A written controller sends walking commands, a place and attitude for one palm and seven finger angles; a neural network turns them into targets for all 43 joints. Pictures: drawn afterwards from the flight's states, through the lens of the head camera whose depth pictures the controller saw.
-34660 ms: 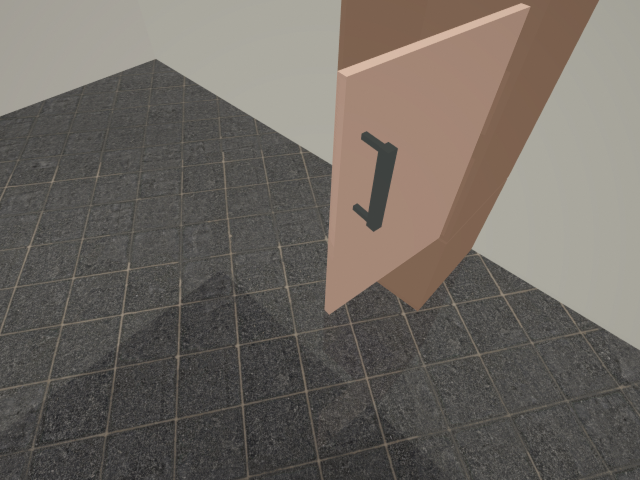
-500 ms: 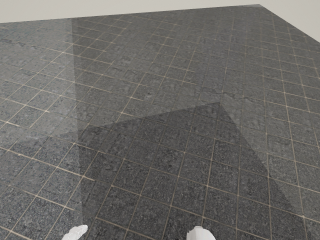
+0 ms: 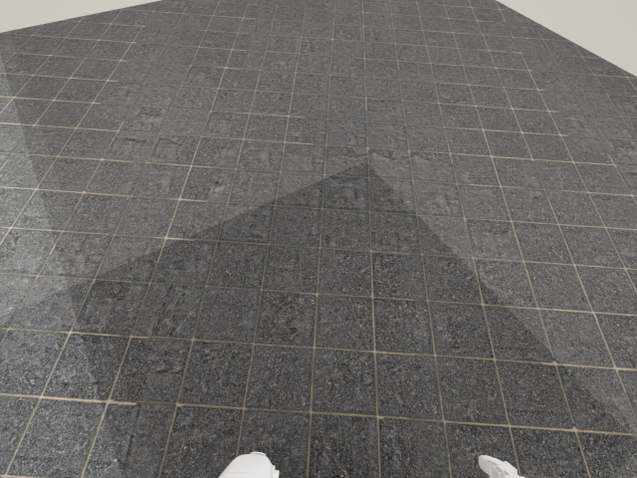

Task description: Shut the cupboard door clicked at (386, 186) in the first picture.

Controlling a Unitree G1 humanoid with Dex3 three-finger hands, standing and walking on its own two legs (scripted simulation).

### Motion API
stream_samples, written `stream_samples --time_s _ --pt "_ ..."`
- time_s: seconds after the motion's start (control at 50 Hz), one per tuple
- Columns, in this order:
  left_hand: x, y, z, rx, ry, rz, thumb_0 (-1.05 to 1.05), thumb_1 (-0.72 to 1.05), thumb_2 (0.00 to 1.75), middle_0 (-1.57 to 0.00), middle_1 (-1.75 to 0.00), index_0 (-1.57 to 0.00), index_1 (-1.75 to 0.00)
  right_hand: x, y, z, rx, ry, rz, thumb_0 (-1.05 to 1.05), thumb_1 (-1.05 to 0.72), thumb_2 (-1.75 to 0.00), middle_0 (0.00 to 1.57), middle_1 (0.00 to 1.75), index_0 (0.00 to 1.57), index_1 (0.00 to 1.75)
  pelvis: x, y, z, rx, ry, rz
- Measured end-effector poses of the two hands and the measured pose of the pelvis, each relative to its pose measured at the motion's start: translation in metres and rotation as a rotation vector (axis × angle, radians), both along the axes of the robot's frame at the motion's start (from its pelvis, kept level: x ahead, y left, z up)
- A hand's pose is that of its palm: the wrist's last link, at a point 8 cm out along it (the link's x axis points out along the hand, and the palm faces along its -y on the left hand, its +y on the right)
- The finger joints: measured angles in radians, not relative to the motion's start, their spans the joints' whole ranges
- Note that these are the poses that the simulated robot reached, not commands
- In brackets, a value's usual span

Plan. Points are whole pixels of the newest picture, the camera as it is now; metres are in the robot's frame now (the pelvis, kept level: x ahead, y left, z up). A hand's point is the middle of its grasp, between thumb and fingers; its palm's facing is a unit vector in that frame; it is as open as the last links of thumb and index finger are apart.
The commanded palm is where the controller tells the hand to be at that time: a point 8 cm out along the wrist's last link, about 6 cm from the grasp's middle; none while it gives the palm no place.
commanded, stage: turn to face it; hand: left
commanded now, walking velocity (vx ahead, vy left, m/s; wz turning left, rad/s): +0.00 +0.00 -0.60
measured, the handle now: out of the picture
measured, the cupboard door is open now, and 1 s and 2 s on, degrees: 53 53 53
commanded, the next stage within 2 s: none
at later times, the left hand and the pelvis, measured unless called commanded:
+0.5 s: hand (208, 426) +0.19 +0.18 -0.15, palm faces -0.34 -0.90 -0.27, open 7.4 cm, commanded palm none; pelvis +0.01 +0.01 -0.01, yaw -20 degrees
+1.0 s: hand (223, 414) +0.21 +0.16 -0.18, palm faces -0.55 -0.82 -0.19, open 7.4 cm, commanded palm none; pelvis +0.03 +0.04 +0.00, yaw -37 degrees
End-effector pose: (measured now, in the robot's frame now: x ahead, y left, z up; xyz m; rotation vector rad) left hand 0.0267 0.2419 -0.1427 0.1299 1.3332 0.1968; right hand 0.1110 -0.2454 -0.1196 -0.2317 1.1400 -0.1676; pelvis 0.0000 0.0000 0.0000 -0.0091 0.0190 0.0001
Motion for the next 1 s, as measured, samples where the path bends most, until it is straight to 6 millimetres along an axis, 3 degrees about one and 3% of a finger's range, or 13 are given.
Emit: stream_samples --time_s 0.1,0.2,0.28,0.38,0.5,0.58,0.76,0.9,1.0 --pt "0.029 0.033 -0.012 -0.008 -0.027 -0.051 0.01 0.91 0.90 -0.20 -0.30 -0.20 -0.30 0.007 0.020 0.009 -0.035 -0.093 -0.016 0.00 -0.91 -0.90 0.20 0.30 0.20 0.30 0.004 0.025 -0.008 -0.011 -0.014 -0.070" --pt "0.071 0.051 0.003 0.001 -0.085 -0.141 0.01 0.91 0.90 -0.20 -0.29 -0.20 -0.30 -0.022 0.030 0.019 -0.039 -0.067 -0.070 0.00 -0.90 -0.90 0.21 0.30 0.20 0.30 0.006 0.035 0.003 -0.031 -0.024 -0.141" --pt "0.102 0.052 0.015 0.013 -0.119 -0.214 0.01 0.91 0.90 -0.20 -0.29 -0.20 -0.30 -0.052 0.029 0.018 -0.031 -0.026 -0.149 0.00 -0.90 -0.90 0.21 0.30 0.20 0.30 0.007 0.038 0.007 -0.039 -0.019 -0.196" --pt "0.137 0.032 0.023 0.023 -0.141 -0.327 0.01 0.91 0.90 -0.20 -0.29 -0.19 -0.30 -0.101 0.019 0.006 -0.010 0.041 -0.269 0.00 -0.90 -0.90 0.21 0.30 0.20 0.30 0.008 0.033 0.006 -0.033 -0.014 -0.267" --pt "0.173 -0.020 0.023 0.039 -0.207 -0.473 0.01 0.91 0.90 -0.20 -0.29 -0.20 -0.30 -0.164 -0.003 -0.025 0.034 0.123 -0.413 0.00 -0.90 -0.90 0.21 0.30 0.20 0.30 0.006 0.010 -0.011 0.006 -0.015 -0.351" --pt "0.174 -0.046 0.028 0.039 -0.210 -0.524 0.01 0.91 0.90 -0.20 -0.29 -0.20 -0.30 -0.187 -0.012 -0.032 0.041 0.179 -0.480 0.00 -0.91 -0.90 0.20 0.30 0.20 0.30 0.004 0.006 -0.009 -0.002 -0.014 -0.391" --pt "0.170 -0.065 0.021 -0.011 -0.138 -0.583 0.01 0.90 0.90 -0.20 -0.30 -0.20 -0.30 -0.172 -0.009 -0.010 0.034 0.108 -0.535 0.00 -0.91 -0.90 0.20 0.30 0.20 0.30 0.010 0.006 0.003 0.017 -0.003 -0.478" --pt "0.187 -0.045 -0.005 -0.040 -0.084 -0.615 0.01 0.90 0.90 -0.20 -0.30 -0.20 -0.30 -0.140 0.007 -0.002 -0.024 0.003 -0.572 0.00 -0.91 -0.90 0.20 0.30 0.20 0.30 0.028 0.027 -0.008 -0.007 0.013 -0.563" --pt "0.209 -0.036 -0.004 -0.037 -0.060 -0.671 0.01 0.90 0.90 -0.20 -0.30 -0.20 -0.30 -0.144 0.030 0.010 -0.040 -0.004 -0.597 0.00 -0.90 -0.90 0.21 0.30 0.20 0.30 0.033 0.038 -0.002 -0.023 0.002 -0.638"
